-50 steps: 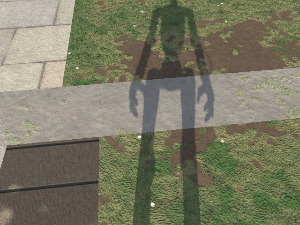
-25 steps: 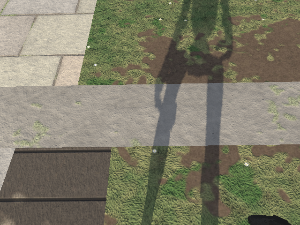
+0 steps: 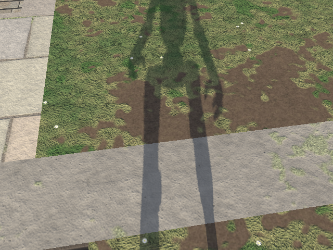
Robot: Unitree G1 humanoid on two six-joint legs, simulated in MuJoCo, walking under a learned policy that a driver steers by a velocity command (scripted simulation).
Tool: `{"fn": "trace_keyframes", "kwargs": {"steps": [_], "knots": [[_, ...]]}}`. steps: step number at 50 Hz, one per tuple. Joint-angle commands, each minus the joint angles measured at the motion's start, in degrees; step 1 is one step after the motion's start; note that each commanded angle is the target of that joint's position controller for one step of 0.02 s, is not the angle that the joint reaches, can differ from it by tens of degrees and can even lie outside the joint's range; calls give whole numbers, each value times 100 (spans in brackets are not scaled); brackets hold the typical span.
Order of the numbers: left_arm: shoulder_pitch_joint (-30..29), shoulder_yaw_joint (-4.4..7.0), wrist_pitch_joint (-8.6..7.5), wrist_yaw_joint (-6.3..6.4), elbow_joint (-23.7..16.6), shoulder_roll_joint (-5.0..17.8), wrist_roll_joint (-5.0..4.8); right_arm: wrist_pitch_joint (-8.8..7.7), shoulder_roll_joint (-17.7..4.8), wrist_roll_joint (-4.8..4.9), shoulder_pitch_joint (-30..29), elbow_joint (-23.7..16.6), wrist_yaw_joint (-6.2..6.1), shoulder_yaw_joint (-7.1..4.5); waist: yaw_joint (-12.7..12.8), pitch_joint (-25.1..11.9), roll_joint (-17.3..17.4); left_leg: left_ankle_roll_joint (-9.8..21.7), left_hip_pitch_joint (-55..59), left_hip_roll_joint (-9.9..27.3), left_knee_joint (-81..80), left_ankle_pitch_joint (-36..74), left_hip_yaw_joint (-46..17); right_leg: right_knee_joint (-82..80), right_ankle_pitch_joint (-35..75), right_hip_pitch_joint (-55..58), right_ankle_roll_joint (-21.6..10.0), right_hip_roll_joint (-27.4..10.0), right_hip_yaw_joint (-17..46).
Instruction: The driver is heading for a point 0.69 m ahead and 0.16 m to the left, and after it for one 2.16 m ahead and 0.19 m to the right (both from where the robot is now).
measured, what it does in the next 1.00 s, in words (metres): walks ahead, turning left: right foot, then left foot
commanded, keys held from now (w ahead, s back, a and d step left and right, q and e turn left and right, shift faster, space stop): w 0.20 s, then w+q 0.66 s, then w+e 0.14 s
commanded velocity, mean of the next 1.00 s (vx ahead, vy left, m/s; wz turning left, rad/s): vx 0.50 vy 0.00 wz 0.30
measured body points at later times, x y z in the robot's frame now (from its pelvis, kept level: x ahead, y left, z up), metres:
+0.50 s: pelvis +0.29 -0.07 +0.00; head +0.30 -0.07 +0.45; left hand +0.27 +0.20 -0.14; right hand +0.44 -0.31 -0.12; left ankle +0.43 +0.13 -0.67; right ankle +0.24 -0.15 -0.74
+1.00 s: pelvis +0.56 +0.05 +0.00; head +0.58 +0.07 +0.45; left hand +0.63 +0.36 -0.10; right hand +0.71 -0.18 -0.12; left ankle +0.52 +0.10 -0.74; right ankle +0.73 -0.10 -0.67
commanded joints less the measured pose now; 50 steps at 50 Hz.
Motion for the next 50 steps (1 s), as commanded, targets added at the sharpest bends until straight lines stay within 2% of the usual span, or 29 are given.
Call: {"fn": "trace_keyframes", "kwargs": {"steps": [1, 3, 5, 6, 7, 8, 9, 10, 11, 12, 13, 15, 19, 25, 28, 31, 34, 35, 36, 37, 38, 39, 40, 41, 42, 43, 45, 48, 50], "knots": [[-827, -28, -99, -120, -514, 231, -43, 16, -936, 42, 322, -111, -43, -182, -65, 571, 481, 827, -21, 1667, -248, 1285, -734, -521, -30, -71, -30, 187, -168], [-952, -30, -138, -200, -632, 303, -57, 78, -989, 51, 380, -67, -63, -219, -15, 580, 541, 770, 366, 1869, 9, 1552, -794, -737, -429, -48, -155, 246, -158], [-592, 36, -171, -237, -597, 497, -60, 128, -1087, 54, 226, -98, -76, -263, 268, 346, 694, 647, 526, 1928, 462, 2595, -755, -902, -845, 626, -326, 438, -279], [-27, 130, -183, -229, -449, 671, -47, 156, -1109, 52, 74, -139, -75, -268, 608, -9, 745, 546, 472, 1785, 1105, 3607, -599, -989, -888, 1461, -452, 648, -455], [1025, 284, -181, -193, -122, 970, -31, 174, -965, 21, -8, -201, -71, -213, 1064, -643, 660, 383, 9, 1464, 2293, 3944, -360, -934, -757, 2902, -648, 689, -447], [2131, 403, -158, -131, 87, 1469, 49, 158, -745, -100, 82, -362, -69, -110, 1329, -1587, -145, 170, -1319, 1054, 4280, 2112, -60, -811, -678, 4762, -1046, -534, 992], [2306, 417, -145, -194, 205, 1665, 82, 11, 48, -13, 810, -323, 10, 98, 880, -2298, -1677, -106, -3489, 5, 6010, -1828, -430, -1695, -1831, 6447, -1922, -1622, 3784], [2143, 258, -157, -200, 145, 1072, 45, -123, -646, 133, 364, -296, 29, -52, 1061, -1950, -979, 22, -4126, 324, 6635, -1922, -1093, -2002, -2279, 6216, -1656, -1415, 3838], [1606, 181, -171, -171, 30, 819, 38, -190, -911, 254, -195, -467, 32, -125, 999, -1131, -653, 121, -4401, 586, 6663, -1398, -999, -2061, -1852, 5404, -1377, -1283, 2845], [1112, 121, -184, -170, -75, 691, 72, -181, -881, 244, -444, -498, -18, -134, 793, -734, -76, 105, -4104, 890, 6414, -853, -874, -2222, -1167, 4502, -1245, -1104, 2118], [862, 84, -207, -186, -85, 534, 110, -119, -812, 167, -536, -491, -58, -181, 631, -420, 37, 80, -3848, 1056, 6072, -550, -868, -2416, -805, 3836, -1159, -910, 1582], [829, 41, -242, -199, 26, 353, 181, 65, -562, 170, -269, -421, -58, -203, 386, -271, -179, 82, -3344, 1217, 5718, -256, -946, -2748, -677, 3260, -1049, -684, 952], [1095, 120, -267, -69, 210, 620, 212, 228, -473, 145, -635, -577, -72, -252, 358, 119, -82, -15, -3952, 1187, 5106, 481, -1111, -3073, -222, 3139, -1044, -667, 205], [1296, 121, -209, 96, 274, 700, 179, 184, -382, 61, -1569, -943, 76, -237, 582, 393, -43, -75, -4096, 1020, 3430, 1913, -711, -3233, -32, 3416, -766, -522, -754], [1675, 147, -129, 138, 410, 760, 136, 186, -265, 51, -2111, -1223, 173, -169, 791, 589, 47, -3, -4342, 992, 2922, 1840, -460, -3086, 241, 4036, -734, -695, -990], [1816, 193, 6, 155, 454, 858, 79, 190, -257, 76, -2449, -1525, 289, -149, 835, 667, 14, 116, -4515, 895, 2661, 1206, -153, -2665, 933, 4682, -708, -915, -1164], [1547, 262, 107, 211, 318, 1106, 28, 213, -503, 98, -2102, -1664, 372, -268, 448, 237, -337, 400, -3418, 401, 2625, 343, 397, -1633, 3578, 4766, -543, -935, -1427], [1441, 282, 149, 231, 267, 1190, 23, 223, -706, 118, -1546, -1583, 372, -376, 121, -92, -439, 543, -2664, 171, 2601, 138, 506, -826, 4259, 4652, -473, -888, -1478], [1292, 272, 167, 233, 206, 1213, -7, 227, -1034, 128, -637, -1378, 321, -557, -377, -573, -344, 762, -1318, -36, 2132, 512, 444, 383, 3999, 4168, -298, -672, -1567], [1318, 220, 105, 223, 66, 1101, 73, 278, -1586, 104, 213, -1207, 181, -756, -663, -1110, 360, 1127, 428, 780, 1898, 471, -973, 2234, 1891, 2680, -32, -367, -1572], [1760, -27, -116, 97, -224, 234, 148, 254, -2007, 123, -47, -1373, 143, -793, 71, -1658, 1727, 2316, 2222, 2247, 1155, -62, -4452, 4422, -3501, 140, 327, 1038, -829], [1153, 37, -409, -18, -385, 663, -75, 225, -1584, 21, 224, -1370, 148, -639, -300, -2049, 1078, 2222, 2419, 2336, 557, -219, -4996, 4763, -3614, -509, 111, 908, 454], [710, 66, -508, -57, -544, 785, -243, 167, -1216, -15, 53, -1375, 132, -554, -283, -1355, 856, 1923, 1924, 2134, 603, 122, -4031, 4526, -3203, -843, -54, 615, 447], [662, 66, -521, -24, -527, 752, -162, 110, -985, 32, -416, -1457, 160, -485, 53, -759, 219, 1683, 921, 1855, 576, 707, -3251, 3874, -2760, -605, -89, 330, 405], [649, 136, -464, 33, -477, 844, 11, 89, -771, 43, -803, -1564, 158, -416, 274, -536, 102, 1519, 151, 1636, 506, 1179, -2736, 3353, -2566, -165, -45, 150, 359], [773, 174, -370, 39, -485, 861, 65, 83, -705, 11, -988, -1657, 137, -378, 461, -403, 175, 1495, -407, 1503, 370, 1444, -2521, 3101, -2443, 232, 13, 53, 375], [1027, 163, -202, 27, -413, 708, 82, 69, -732, -5, -1008, -1654, 79, -353, 624, -293, 243, 1458, -916, 1455, 173, 1962, -2063, 2619, -2236, 499, 159, -63, 208], [602, 102, -90, 50, -526, 563, 109, 27, -944, -31, -640, -1487, -13, -386, 454, -63, 402, 1316, -1091, 1339, -30, 2603, -1421, 1744, -1304, 242, 302, -115, 36], [302, 73, -83, 25, -589, 524, 76, 25, -945, -27, -510, -1424, -39, -364, 306, 0, 482, 1076, -980, 1181, -81, 2540, -1047, 1016, -472, 198, 233, -68, -31]]}}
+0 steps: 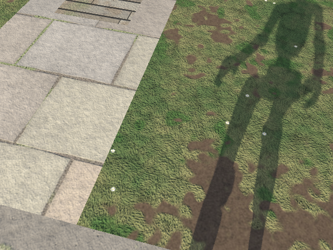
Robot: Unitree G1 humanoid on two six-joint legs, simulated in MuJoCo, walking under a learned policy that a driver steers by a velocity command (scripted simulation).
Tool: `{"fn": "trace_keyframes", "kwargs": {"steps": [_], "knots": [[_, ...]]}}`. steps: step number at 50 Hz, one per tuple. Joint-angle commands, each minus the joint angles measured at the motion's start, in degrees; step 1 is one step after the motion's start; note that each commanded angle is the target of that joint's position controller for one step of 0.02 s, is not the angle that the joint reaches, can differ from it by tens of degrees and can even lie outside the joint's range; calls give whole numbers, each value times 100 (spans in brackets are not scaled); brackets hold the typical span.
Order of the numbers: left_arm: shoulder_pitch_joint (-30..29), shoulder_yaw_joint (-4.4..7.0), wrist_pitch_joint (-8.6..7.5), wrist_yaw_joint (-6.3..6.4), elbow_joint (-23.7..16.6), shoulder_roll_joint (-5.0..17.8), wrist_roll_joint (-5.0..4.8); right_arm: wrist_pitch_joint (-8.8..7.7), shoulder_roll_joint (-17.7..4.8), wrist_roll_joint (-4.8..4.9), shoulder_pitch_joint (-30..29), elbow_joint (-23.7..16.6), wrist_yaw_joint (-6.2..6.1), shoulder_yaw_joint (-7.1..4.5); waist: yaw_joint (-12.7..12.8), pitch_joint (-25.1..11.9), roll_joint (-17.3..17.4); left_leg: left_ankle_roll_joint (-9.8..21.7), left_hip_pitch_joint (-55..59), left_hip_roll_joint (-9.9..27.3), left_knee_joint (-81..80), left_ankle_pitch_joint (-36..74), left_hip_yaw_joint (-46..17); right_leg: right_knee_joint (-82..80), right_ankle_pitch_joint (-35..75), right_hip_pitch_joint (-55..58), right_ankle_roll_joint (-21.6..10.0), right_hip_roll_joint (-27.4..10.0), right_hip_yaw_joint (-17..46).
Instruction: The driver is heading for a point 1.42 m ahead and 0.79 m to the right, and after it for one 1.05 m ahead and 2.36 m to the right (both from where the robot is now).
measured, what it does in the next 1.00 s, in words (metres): walks ahead, turning right: right foot, then left foot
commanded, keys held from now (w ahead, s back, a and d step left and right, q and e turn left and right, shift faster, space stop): w+e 1.00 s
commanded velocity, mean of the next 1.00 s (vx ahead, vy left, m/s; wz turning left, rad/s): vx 0.50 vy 0.00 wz -0.44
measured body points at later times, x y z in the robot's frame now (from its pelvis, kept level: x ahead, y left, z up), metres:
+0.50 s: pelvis +0.30 -0.08 +0.00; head +0.33 -0.09 +0.44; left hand +0.44 +0.17 -0.12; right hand +0.39 -0.38 -0.11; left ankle +0.38 +0.08 -0.67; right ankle +0.30 -0.15 -0.75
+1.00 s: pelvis +0.57 -0.11 +0.00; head +0.60 -0.11 +0.45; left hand +0.85 +0.05 -0.10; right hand +0.48 -0.38 -0.11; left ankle +0.61 +0.00 -0.75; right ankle +0.54 -0.27 -0.66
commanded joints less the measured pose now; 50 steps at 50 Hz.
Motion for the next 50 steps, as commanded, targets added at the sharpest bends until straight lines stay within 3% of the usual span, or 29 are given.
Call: {"fn": "trace_keyframes", "kwargs": {"steps": [1, 5, 9, 12, 13, 14, 15, 16, 17, 18, 19, 20, 21, 24, 27, 29, 32, 35, 36, 37, 38, 39, 40, 41, 42, 43, 45, 50], "knots": [[-73, 18, 11, -32, -222, 247, -34, -110, -876, -5, 41, -277, -74, -172, -37, -101, 520, 670, -57, 1392, -710, 2075, -430, -955, 1257, 207, -51, 51, -203], [-653, -45, -14, -152, -396, 214, -122, -143, -952, -30, 251, -116, -69, -155, -320, 133, 550, 476, 450, 1587, -836, 1508, -221, -1869, 1916, 185, -240, 253, -294], [-947, -72, -46, -339, -634, 245, -152, -37, -982, -43, 396, 31, -102, -164, -353, 268, 510, 387, 1549, 1980, -411, 2355, -39, -2182, 1123, -359, -485, 468, -283], [-374, 28, -18, -416, -614, 475, -111, 61, -1166, -39, 135, -66, -181, -197, 57, -265, 801, 187, 1803, 1980, 613, 5030, 249, -2132, 277, 607, -758, 923, -719], [282, 139, 8, -402, -477, 684, -96, 113, -1216, -37, 18, -112, -212, -196, 425, -638, 813, 86, 1673, 1859, 1498, 5731, 404, -2235, 229, 1461, -896, 1152, -856], [1162, 278, 34, -349, -312, 973, -77, 119, -1229, -27, -94, -196, -247, -175, 888, -1085, 627, -111, 846, 1675, 2799, 5175, 559, -2428, 638, 2907, -1147, 1002, -448], [1884, 432, 67, -269, -278, 1547, -10, 4, -787, -122, 332, -406, -213, -26, 843, -1893, -494, -482, -1274, 969, 5067, 2452, 699, -2392, 737, 5129, -2005, -410, 1863], [1891, 353, 66, -282, -263, 1364, -93, -198, -472, -135, 515, -417, -90, 121, 657, -2466, -1227, -650, -2978, 76, 6356, -2172, -154, -3301, 188, 6362, -2728, -1202, 4381], [1784, 262, 102, -249, -274, 986, -104, -373, -964, 68, 59, -527, 18, 13, 854, -1967, -712, -495, -3640, 521, 6583, -1937, -688, -3479, -536, 6155, -2345, -949, 3831], [1450, 213, 121, -218, -386, 797, -91, -454, -1006, 175, -389, -680, 51, 26, 785, -1235, -258, -420, -3773, 799, 6239, -1481, -573, -3574, -494, 5315, -2098, -742, 3037], [1082, 174, 132, -222, -485, 710, -72, -471, -959, 86, -562, -716, 27, 18, 528, -680, 302, -432, -3545, 998, 5645, -1207, -461, -3719, -9, 4294, -1952, -525, 2518], [838, 119, 129, -211, -590, 577, -35, -419, -1018, -39, -563, -716, -18, -45, 325, -438, 396, -492, -3146, 1158, 5179, -1046, -418, -3864, 527, 3596, -1874, -345, 2149], [714, 106, 141, -197, -669, 582, 2, -344, -974, -78, -450, -746, -33, -59, 149, -354, 237, -566, -2836, 1209, 4954, -997, -399, -3997, 782, 3126, -1894, -228, 2009], [727, 172, 129, -120, -746, 781, -33, -187, -773, -121, -420, -851, -105, -21, 36, -269, 3, -848, -2580, 1217, 4035, -613, -194, -4157, 1405, 2411, -1908, 5, 1472], [951, 237, 170, -32, -736, 923, -113, -179, -595, -129, -1067, -1055, -118, 52, 272, -212, -99, -977, -2266, 1007, 2624, 670, -103, -4076, 1163, 2108, -1604, 362, 1054], [1183, 242, 226, -1, -699, 912, -136, -213, -551, -76, -1455, -1163, -81, 75, 476, -246, -209, -1000, -1985, 799, 1900, 1315, -77, -3946, 822, 2133, -1458, 435, 1088], [1452, 241, 301, 15, -651, 873, -167, -273, -704, 10, -1757, -1312, -15, 29, 581, -264, -307, -953, -1881, 670, 1358, 1241, -227, -3590, 377, 2567, -1367, 270, 1564], [1412, 250, 351, 38, -711, 854, -131, -370, -927, 43, -1550, -1321, 39, -77, 367, -299, -493, -733, -1493, 629, 1001, 616, -295, -3071, 187, 2961, -1228, 109, 2121], [1322, 221, 361, 38, -759, 758, -124, -399, -994, 34, -1173, -1225, 28, -132, 140, -402, -523, -593, -969, 642, 772, 608, -225, -2767, 241, 2904, -1106, 239, 2123], [1256, 138, 338, 25, -840, 523, -92, -429, -1186, -46, -584, -1146, -12, -214, -159, -841, -417, -342, 68, 1044, 834, 551, -496, -1976, 294, 2584, -911, 496, 1878], [1339, 9, 305, 17, -965, 153, 12, -421, -1550, -107, 330, -1070, -68, -305, -456, -1620, 411, 25, 1540, 2131, 868, 380, -1575, -266, -857, 1772, -648, 968, 1202], [2105, -41, 242, 6, -1165, 77, -191, -328, -1912, -130, 662, -841, -16, -397, -27, -2029, 2507, 909, 2824, 3202, 286, -1032, -4306, 1311, -2740, -176, -406, 1406, 651], [1968, 75, 258, 26, -958, 709, -237, -303, -1298, -35, 438, -999, -5, -272, -202, -1476, 1579, 764, 2468, 3082, 84, -2064, -4252, 1994, -2376, -754, -312, 941, 808], [1360, 146, 300, 15, -1038, 927, -182, -261, -1007, -17, 249, -1036, -35, -187, -347, -842, 1001, 510, 1835, 2823, 71, -1837, -3252, 2148, -1819, -875, -271, 778, 656], [1111, 145, 331, 13, -1087, 827, -125, -226, -935, -69, -4, -1064, -34, -136, -236, -515, 600, 395, 1175, 2564, -33, -1087, -2560, 2041, -1411, -652, -232, 597, 524], [959, 160, 336, -11, -1160, 750, -89, -200, -825, -85, -180, -1020, -38, -99, -131, -242, 615, 377, 732, 2352, -166, -539, -2077, 1788, -1151, -562, -210, 457, 515], [1044, 149, 387, -75, -1201, 551, -171, -226, -748, -97, -276, -958, -45, -77, 39, -132, 900, 342, 260, 2125, -441, -1, -1364, 1555, -935, -217, -187, 269, 390], [655, 83, 452, -101, -1377, 333, -117, -252, -1038, -84, -182, -693, -63, -183, 48, -53, 652, 499, 368, 2216, -698, 1198, -380, 734, -181, -543, -17, 158, 294]]}}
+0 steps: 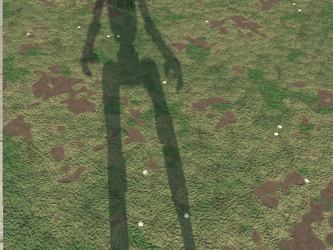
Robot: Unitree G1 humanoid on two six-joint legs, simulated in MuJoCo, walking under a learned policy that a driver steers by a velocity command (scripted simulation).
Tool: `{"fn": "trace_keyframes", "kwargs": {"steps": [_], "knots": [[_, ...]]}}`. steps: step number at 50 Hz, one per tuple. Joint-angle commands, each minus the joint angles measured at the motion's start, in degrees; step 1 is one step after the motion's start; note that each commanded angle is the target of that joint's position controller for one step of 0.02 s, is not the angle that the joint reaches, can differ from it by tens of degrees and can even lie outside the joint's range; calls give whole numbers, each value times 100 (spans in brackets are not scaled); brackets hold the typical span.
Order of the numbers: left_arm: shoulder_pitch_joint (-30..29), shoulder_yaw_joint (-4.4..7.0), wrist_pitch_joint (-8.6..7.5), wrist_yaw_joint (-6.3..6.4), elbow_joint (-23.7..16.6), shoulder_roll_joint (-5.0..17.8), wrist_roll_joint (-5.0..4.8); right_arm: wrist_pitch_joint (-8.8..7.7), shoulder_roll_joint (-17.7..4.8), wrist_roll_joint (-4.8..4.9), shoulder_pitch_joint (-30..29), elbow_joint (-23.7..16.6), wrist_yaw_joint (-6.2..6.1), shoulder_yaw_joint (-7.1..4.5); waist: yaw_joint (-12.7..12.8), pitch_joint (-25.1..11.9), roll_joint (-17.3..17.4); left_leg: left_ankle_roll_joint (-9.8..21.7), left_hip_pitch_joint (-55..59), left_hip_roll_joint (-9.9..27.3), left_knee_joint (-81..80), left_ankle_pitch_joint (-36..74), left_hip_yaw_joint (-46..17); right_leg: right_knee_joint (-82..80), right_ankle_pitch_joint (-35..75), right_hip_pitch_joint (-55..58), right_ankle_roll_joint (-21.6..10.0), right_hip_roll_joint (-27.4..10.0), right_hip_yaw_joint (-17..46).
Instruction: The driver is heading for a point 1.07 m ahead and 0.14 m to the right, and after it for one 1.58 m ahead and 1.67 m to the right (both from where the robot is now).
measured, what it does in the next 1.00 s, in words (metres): walks ahead, turning right: right foot, then left foot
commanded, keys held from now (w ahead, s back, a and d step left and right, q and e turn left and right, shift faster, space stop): w+e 0.54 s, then w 0.16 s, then w+q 0.04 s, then q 0.26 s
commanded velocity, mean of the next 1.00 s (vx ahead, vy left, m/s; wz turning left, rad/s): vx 0.45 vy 0.00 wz -0.36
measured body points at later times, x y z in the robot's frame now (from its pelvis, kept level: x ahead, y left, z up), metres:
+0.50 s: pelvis +0.27 -0.09 +0.00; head +0.30 -0.11 +0.45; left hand +0.44 +0.15 -0.10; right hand +0.36 -0.40 -0.10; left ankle +0.38 +0.08 -0.66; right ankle +0.26 -0.16 -0.74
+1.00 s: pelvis +0.52 -0.11 +0.00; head +0.57 -0.11 +0.45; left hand +0.77 +0.08 -0.10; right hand +0.52 -0.40 -0.11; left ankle +0.59 -0.04 -0.74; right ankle +0.49 -0.26 -0.68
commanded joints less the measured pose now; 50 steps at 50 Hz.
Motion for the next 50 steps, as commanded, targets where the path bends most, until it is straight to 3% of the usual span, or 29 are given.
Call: {"fn": "trace_keyframes", "kwargs": {"steps": [1, 5, 9, 11, 12, 13, 14, 15, 16, 17, 18, 19, 20, 22, 24, 29, 33, 35, 37, 38, 39, 40, 41, 42, 43, 44, 45, 47, 50], "knots": [[-194, 4, -60, -44, -453, 121, 10, -73, -915, 3, -320, -293, -37, -224, 112, 36, 743, 915, 480, 1600, -968, 1592, -854, -570, 707, -590, 72, -240, 145], [-922, -66, -127, -188, -613, -15, 12, 10, -1067, 54, -162, -127, -71, -244, -164, 236, 704, 714, 641, 1504, -942, 1702, -154, -1876, 1588, -243, -40, -124, -260], [-1304, -43, -125, -316, -836, 62, -19, 127, -1282, 174, 12, 20, -68, -309, -189, 390, 765, 564, 1191, 1725, -669, 2406, 160, -2542, 1057, -17, -313, 42, -595], [-1004, 68, -93, -326, -836, 271, 23, 192, -1466, 224, -37, 16, -103, -367, 91, 109, 957, 447, 1386, 1728, 87, 4346, 402, -2668, 442, 677, -565, 412, -922], [-436, 181, -72, -310, -714, 458, 27, 238, -1530, 242, -76, 8, -127, -387, 446, -217, 979, 370, 1344, 1655, 917, 5137, 535, -2841, 351, 1430, -733, 662, -1059], [549, 364, -48, -243, -453, 761, 14, 252, -1428, 250, -108, -18, -152, -344, 966, -716, 818, 191, 770, 1450, 2161, 4998, 690, -3212, 790, 2889, -962, 877, -1028], [1307, 521, 10, -108, -298, 1265, -9, 207, -1003, 39, 68, -157, -144, -188, 1138, -1246, -120, -62, -868, 1151, 4049, 2190, 677, -3205, 1057, 4685, -1345, -110, 506], [990, 509, -80, -131, -444, 1737, -3, 23, -406, -58, 479, -509, -56, 31, 435, -1959, -1260, -308, -3064, -36, 5765, -2287, -274, -4050, -198, 6105, -2432, -1369, 3933], [1185, 378, -154, -172, -491, 1196, 6, -153, -997, 169, -287, -572, 20, -80, 977, -2103, -472, -216, -3667, 161, 6148, -2013, -1139, -4586, -616, 6114, -2274, -1411, 4158], [990, 294, -220, -178, -411, 966, 36, -234, -1084, 305, -652, -714, 50, -99, 909, -1255, -342, -112, -3982, 364, 5919, -1455, -1045, -4635, -197, 5464, -2043, -1255, 3339], [638, 239, -244, -168, -438, 822, 17, -264, -1008, 198, -678, -662, 7, -71, 640, -811, 177, -93, -3688, 602, 5438, -984, -1034, -4630, 384, 4579, -1859, -989, 2684], [276, 191, -243, -156, -503, 684, 55, -245, -1035, 61, -641, -616, -28, -106, 397, -545, 229, -144, -3287, 743, 4994, -738, -1027, -4685, 991, 3831, -1751, -784, 2215], [66, 144, -247, -135, -580, 581, 121, -173, -1065, 29, -520, -587, -21, -135, 204, -469, 123, -180, -2915, 837, 4810, -580, -1063, -4818, 1358, 3346, -1725, -646, 1970], [-10, 143, -281, -88, -534, 590, 112, -47, -939, -12, -450, -566, -24, -122, 86, -393, 83, -338, -2676, 820, 4413, -451, -965, -4983, 1846, 2843, -1789, -540, 1710], [126, 163, -291, -6, -423, 680, 90, 19, -788, -56, -704, -639, -42, -76, 124, -250, 110, -497, -2698, 726, 3852, -24, -875, -5042, 2084, 2524, -1764, -387, 1386], [523, 169, -231, 103, -165, 722, 28, -31, -514, 8, -1734, -839, 60, 62, 562, -83, -109, -553, -2222, 352, 1724, 1748, -776, -4936, 1359, 2369, -1357, -49, 990], [916, 141, -223, 92, 114, 673, 5, -118, -686, 78, -2088, -969, 175, 20, 743, 45, -188, -336, -2129, 287, 1094, 1731, -856, -4604, 1057, 2966, -1287, -401, 1404], [929, 151, -188, 96, 187, 694, 30, -147, -795, 81, -1975, -988, 195, -31, 656, 81, -322, -156, -2032, 254, 940, 1202, -830, -4365, 1310, 3315, -1209, -575, 1634], [783, 140, -150, 90, 190, 671, 51, -164, -915, 65, -1357, -830, 174, -113, 326, -106, -421, 123, -1342, 94, 672, 929, -538, -3806, 2471, 3535, -1047, -468, 1462], [731, 70, -147, 96, 147, 496, 96, -188, -1121, -28, -751, -711, 150, -194, 46, -601, -252, 391, -357, 354, 763, 1501, -749, -2798, 3120, 3390, -828, -125, 1124], [1106, -32, -179, 133, 42, 260, 198, -205, -1527, -154, -36, -664, 154, -274, -9, -1580, 641, 1037, 1474, 1357, 1127, 2745, -2072, -1052, 1949, 2259, -480, 420, 725], [1726, -86, -233, 136, 150, 119, 126, -119, -1633, -84, 344, -414, 224, -331, 113, -2059, 2237, 1908, 2672, 2272, 404, 2591, -4271, 723, -1717, 630, 4, 1144, 263], [1422, -22, -257, 121, 147, 560, 120, -83, -1191, 147, 296, -489, 251, -201, 1, -1717, 1571, 1769, 2557, 2204, 168, 2018, -4553, 1228, -2018, 39, 38, 840, 582], [740, 24, -247, 116, 15, 713, 97, -29, -975, 167, -161, -599, 232, -126, -42, -1050, 984, 1541, 1873, 1987, 196, 2365, -3725, 1258, -1603, -140, 93, 602, 418], [307, 11, -242, 128, -90, 673, 166, 26, -851, 123, -430, -677, 218, -63, 1, -637, 538, 1426, 1183, 1736, 186, 3196, -3107, 1037, -1340, -68, 141, 446, 235], [106, 11, -243, 138, -192, 586, 246, 55, -809, 103, -554, -681, 195, -45, 112, -454, 417, 1361, 712, 1554, 162, 3866, -2768, 629, -1137, 108, 173, 291, 193], [112, -3, -231, 150, -231, 466, 261, 71, -802, 59, -594, -660, 162, -33, 248, -469, 569, 1289, 442, 1346, 101, 4203, -2518, 257, -1016, 406, 197, 215, 187], [251, -53, -173, 199, -187, 256, 214, 124, -974, 32, -620, -611, 115, -95, 386, -577, 889, 1282, 181, 1158, 50, 4603, -2225, -433, -977, 713, 296, 299, 66], [140, -68, -81, 265, -152, 232, 195, 282, -1283, 102, -568, -584, 0, -223, 396, -836, 928, 1309, -67, 1125, 52, 4370, -2166, -1196, -549, 1035, 427, 471, 9]]}}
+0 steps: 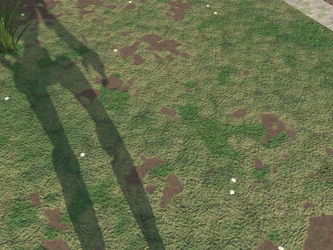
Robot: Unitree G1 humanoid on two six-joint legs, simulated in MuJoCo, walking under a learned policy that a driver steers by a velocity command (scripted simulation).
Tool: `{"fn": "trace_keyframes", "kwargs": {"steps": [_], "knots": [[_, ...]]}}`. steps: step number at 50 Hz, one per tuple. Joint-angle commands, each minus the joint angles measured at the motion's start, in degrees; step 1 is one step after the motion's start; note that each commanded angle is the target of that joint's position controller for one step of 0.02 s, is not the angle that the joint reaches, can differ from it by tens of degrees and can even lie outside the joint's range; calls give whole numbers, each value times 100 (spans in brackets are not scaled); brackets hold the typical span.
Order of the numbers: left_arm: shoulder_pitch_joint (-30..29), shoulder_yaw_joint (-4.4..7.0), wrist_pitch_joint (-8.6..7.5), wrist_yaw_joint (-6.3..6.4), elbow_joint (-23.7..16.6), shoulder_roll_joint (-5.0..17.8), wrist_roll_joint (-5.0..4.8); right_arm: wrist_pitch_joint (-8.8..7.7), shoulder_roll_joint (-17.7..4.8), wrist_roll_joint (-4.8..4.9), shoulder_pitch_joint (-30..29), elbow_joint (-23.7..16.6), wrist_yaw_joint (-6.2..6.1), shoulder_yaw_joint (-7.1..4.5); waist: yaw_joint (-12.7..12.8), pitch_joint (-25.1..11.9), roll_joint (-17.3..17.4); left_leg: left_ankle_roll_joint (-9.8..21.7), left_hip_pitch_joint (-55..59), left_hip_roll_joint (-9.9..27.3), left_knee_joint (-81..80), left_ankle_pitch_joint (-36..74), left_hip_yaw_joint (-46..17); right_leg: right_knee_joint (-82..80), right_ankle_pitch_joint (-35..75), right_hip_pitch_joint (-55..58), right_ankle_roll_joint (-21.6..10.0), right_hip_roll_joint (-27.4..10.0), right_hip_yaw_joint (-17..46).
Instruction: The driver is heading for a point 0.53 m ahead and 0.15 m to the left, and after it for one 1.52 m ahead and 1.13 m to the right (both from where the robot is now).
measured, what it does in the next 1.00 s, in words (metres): steps on the spot, turning left: right foot, then left foot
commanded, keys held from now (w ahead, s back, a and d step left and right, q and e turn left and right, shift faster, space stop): q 0.74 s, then w+q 0.20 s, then w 0.06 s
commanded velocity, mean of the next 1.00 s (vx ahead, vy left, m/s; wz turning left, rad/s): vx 0.09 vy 0.00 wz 0.53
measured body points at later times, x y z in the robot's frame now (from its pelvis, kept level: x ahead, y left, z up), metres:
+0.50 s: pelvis +0.07 -0.03 +0.00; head +0.12 -0.04 +0.45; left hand +0.14 +0.28 -0.09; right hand +0.30 -0.27 -0.11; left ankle +0.03 +0.10 -0.68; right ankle +0.13 -0.14 -0.74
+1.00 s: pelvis +0.09 +0.02 +0.00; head +0.09 +0.05 +0.45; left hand +0.08 +0.35 -0.09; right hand +0.34 -0.16 -0.08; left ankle +0.02 +0.10 -0.74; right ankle +0.22 -0.08 -0.71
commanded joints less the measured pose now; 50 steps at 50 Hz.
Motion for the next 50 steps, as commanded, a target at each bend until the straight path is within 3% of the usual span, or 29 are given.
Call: {"fn": "trace_keyframes", "kwargs": {"steps": [1, 5, 8, 10, 11, 12, 13, 14, 15, 16, 17, 19, 22, 26, 29, 31, 32, 33, 34, 35, 36, 37, 38, 39, 41, 46, 50], "knots": [[471, 132, 59, 72, -170, 410, -14, 77, -1200, 84, -215, -419, -144, -360, 287, -1187, 703, 1030, 657, 1398, -289, 3518, -1260, -618, 591, 406, 127, 107, 0], [-117, 150, 139, 47, -280, 404, -48, 278, -1136, 140, -182, -446, -242, -369, 145, -1006, 805, 823, 359, 1219, -298, 1764, -1534, -1305, 994, 632, 134, 244, 126], [-369, 178, 44, -18, -361, 449, -90, 401, -1107, 123, -182, -515, -283, -383, 84, -857, 974, 768, 507, 1185, -122, 1193, -1986, -1996, 843, 784, 70, 340, 204], [-143, 222, -58, -60, -288, 490, -112, 453, -1054, 158, -363, -619, -312, -374, 274, -827, 1027, 596, 590, 1051, 166, 1112, -2214, -3012, 1290, 1261, -60, 322, 172], [24, 261, -101, -64, -220, 567, -95, 464, -946, 173, -386, -667, -325, -347, 336, -831, 967, 406, 435, 867, 394, 778, -2184, -3608, 1931, 1753, -189, 118, 186], [179, 336, -101, -22, -246, 891, 0, 459, -680, 99, -178, -719, -319, -265, 230, -1130, 402, 128, -60, 584, 1142, -450, -1847, -3583, 2576, 2562, -562, -861, 858], [-11, 414, -13, 3, -287, 1277, 148, 423, -465, 77, 254, -801, -305, -207, -137, -1017, -1139, -233, -1250, -297, 2179, -2702, -776, -3564, 4121, 3047, -1435, -1963, 2130], [185, 388, 5, -22, -247, 1016, 174, 381, -924, 18, 315, -764, -293, -319, 53, -1109, -1254, -522, -1649, -73, 3495, -3233, -458, -3624, 4442, 2945, -2024, -2486, 2700], [68, 301, -3, -21, -288, 740, 124, 405, -1226, 66, 316, -666, -281, -436, 54, -1004, -790, -662, -1699, 115, 4161, -2875, -476, -3564, 4274, 2796, -1956, -2215, 2189], [-152, 262, 11, -20, -306, 588, 74, 485, -1230, 98, 306, -571, -299, -481, -8, -883, -530, -783, -1734, 210, 4430, -2521, -415, -3494, 3956, 2660, -1694, -1815, 1590], [-306, 239, 34, -12, -323, 530, 11, 569, -1165, 108, 268, -564, -321, -484, -16, -783, -521, -875, -1794, 279, 4572, -2241, -364, -3502, 3695, 2546, -1543, -1601, 1231], [-334, 248, 89, 19, -271, 616, 22, 643, -874, 133, 106, -675, -287, -405, 31, -631, -659, -992, -1676, 331, 4495, -1834, -82, -3635, 3737, 2248, -1533, -1342, 671], [-138, 304, 166, 84, -173, 724, 48, 632, -666, 143, -314, -932, -237, -321, 247, -746, -846, -1042, -1626, 477, 3722, -1616, 134, -3698, 3694, 2572, -1666, -1423, 398], [-190, 402, 214, 51, -121, 980, -10, 625, -633, 111, -491, -1099, -122, -276, 322, -918, -919, -888, -823, 612, 2620, -1476, 409, -3677, 3583, 2454, -1678, -1601, 76], [-159, 440, 208, -7, -46, 1076, -106, 666, -735, 117, -458, -1162, -46, -326, 299, -862, -959, -678, -446, 565, 1854, -1336, 586, -3529, 3291, 2461, -1577, -1735, 6], [-260, 447, 204, -13, -2, 1081, -218, 677, -714, 109, -161, -1084, -1, -365, 72, -843, -868, -402, 180, 423, 765, -615, 775, -3134, 2929, 2263, -1283, -1657, -210], [-50, 413, 193, -22, 106, 929, -234, 673, -812, 85, 40, -1010, -27, -420, 26, -859, -635, -213, 752, 322, 240, -110, 673, -2708, 2427, 1921, -957, -1464, -452], [195, 346, 187, -51, 151, 653, -79, 653, -1253, 88, 206, -1037, -102, -549, 106, -871, 501, 132, 1609, 1091, -138, 1431, -496, -1512, 1150, 925, -396, -988, -1038], [-27, 245, 178, -39, -195, 434, 163, 609, -1885, -20, 124, -1243, -148, -640, 150, -747, 2056, 1258, 1908, 2572, -177, 2949, -2537, -69, -1471, -735, 105, -97, -1128], [-538, 326, 161, 19, -274, 696, 78, 474, -1605, -191, 343, -1224, -103, -578, -338, -1095, 1430, 1735, 1569, 2670, -340, 2543, -2662, 908, -1649, -758, 84, -43, -199], [-535, 371, 190, 35, -253, 799, -54, 376, -1442, -183, 95, -1174, -101, -504, -135, -883, 1149, 1471, 1388, 2322, -360, 2094, -2124, 1163, -1177, -803, -7, -145, -37], [-383, 400, 217, 70, -128, 806, -62, 341, -1295, -69, -250, -1182, -132, -479, 47, -742, 906, 1124, 1255, 1969, -330, 1655, -1754, 1061, -672, -802, -41, -208, 10], [-268, 430, 221, 83, -57, 867, -10, 348, -1123, 69, -325, -1164, -168, -426, 102, -790, 834, 933, 1264, 1779, -417, 769, -1660, 853, -270, -824, -48, -263, 24], [-205, 440, 200, 44, -38, 858, 3, 357, -1053, 116, -305, -1150, -203, -382, 141, -812, 893, 886, 1138, 1615, -574, -123, -1641, 795, 104, -680, -48, -226, -27], [-260, 416, 114, -55, -62, 755, -70, 338, -984, 69, -185, -1156, -238, -343, 99, -712, 1010, 908, 1099, 1492, -938, -1743, -1863, 381, 597, -698, -64, -142, -71], [-693, 340, -165, -186, -111, 599, -103, 232, -1181, 76, 101, -1030, -296, -405, -84, -423, 1028, 916, 1093, 1416, -1014, -1756, -2023, -1453, 929, -317, -55, 45, 0], [-705, 283, -310, -298, -76, 556, -157, 200, -1186, 99, 236, -934, -233, -390, -171, -372, 1038, 930, 699, 1405, -904, -1856, -2119, -2183, 897, 413, -123, 88, -118]]}}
